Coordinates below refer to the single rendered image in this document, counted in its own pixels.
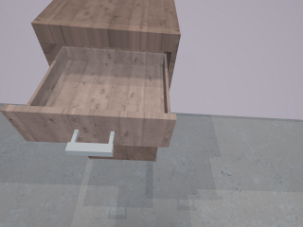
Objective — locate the cabinet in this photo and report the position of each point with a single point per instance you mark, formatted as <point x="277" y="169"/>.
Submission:
<point x="127" y="25"/>

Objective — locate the handle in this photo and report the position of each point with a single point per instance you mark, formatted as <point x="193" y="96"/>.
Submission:
<point x="90" y="149"/>

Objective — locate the drawer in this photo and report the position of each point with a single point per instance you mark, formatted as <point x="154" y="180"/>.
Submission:
<point x="97" y="91"/>

